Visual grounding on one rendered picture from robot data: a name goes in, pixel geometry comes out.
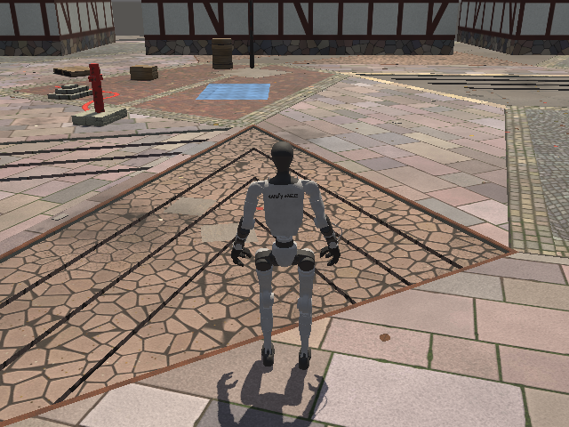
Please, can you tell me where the left robot thigh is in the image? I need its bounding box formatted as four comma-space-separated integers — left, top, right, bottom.
255, 248, 274, 308

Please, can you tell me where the robot head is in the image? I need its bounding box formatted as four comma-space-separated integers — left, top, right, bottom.
268, 141, 299, 185

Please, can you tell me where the left robot hand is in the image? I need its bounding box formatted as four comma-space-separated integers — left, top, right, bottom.
231, 247, 252, 267

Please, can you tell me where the robot left forearm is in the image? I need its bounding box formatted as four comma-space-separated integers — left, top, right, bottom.
233, 216, 250, 250

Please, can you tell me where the right robot upper arm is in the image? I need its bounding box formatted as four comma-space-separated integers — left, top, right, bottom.
301, 180, 329, 229

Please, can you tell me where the right robot hand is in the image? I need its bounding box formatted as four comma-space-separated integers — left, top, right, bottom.
320, 246, 341, 266

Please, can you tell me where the left robot upper arm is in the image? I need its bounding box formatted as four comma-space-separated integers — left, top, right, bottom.
241, 181, 265, 230

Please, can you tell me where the robot right forearm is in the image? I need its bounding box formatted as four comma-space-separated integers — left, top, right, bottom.
320, 214, 339, 249

